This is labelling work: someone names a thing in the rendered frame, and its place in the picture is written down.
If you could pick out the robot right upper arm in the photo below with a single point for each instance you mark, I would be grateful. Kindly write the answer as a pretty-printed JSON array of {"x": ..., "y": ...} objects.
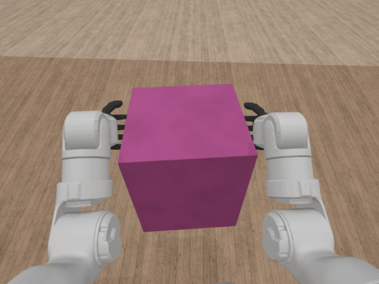
[{"x": 301, "y": 240}]

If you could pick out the carton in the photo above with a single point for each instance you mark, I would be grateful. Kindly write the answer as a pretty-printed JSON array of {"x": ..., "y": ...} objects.
[{"x": 186, "y": 156}]

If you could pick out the robot right hand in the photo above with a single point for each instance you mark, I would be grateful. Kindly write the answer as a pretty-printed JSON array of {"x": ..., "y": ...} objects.
[{"x": 259, "y": 111}]

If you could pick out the robot left hand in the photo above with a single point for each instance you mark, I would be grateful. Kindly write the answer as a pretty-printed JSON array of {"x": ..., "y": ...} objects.
[{"x": 107, "y": 110}]

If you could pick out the left robot forearm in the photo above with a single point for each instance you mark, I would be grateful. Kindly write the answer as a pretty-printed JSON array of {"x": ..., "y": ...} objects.
[{"x": 86, "y": 149}]

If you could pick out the right robot forearm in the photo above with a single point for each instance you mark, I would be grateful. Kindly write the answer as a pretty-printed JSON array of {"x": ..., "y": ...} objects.
[{"x": 284, "y": 136}]

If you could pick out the robot left upper arm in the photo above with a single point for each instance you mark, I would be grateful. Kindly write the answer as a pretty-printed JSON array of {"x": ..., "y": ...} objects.
[{"x": 81, "y": 245}]

